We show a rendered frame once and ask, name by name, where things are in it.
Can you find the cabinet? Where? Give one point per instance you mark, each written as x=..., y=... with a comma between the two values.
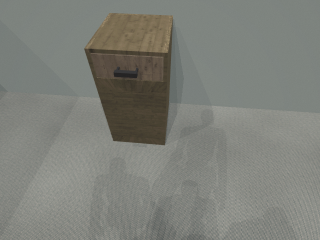
x=136, y=110

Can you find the handle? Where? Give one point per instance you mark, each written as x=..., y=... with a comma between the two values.
x=126, y=73

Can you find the drawer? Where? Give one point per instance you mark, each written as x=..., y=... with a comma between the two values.
x=150, y=68

